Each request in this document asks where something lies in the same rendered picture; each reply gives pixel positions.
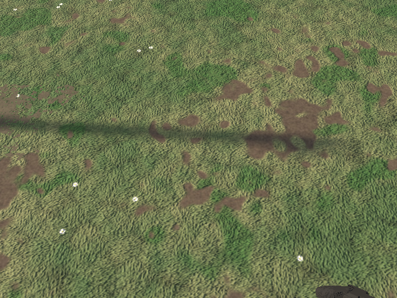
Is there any robot right hand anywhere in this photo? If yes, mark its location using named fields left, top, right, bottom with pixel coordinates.
left=316, top=284, right=375, bottom=298

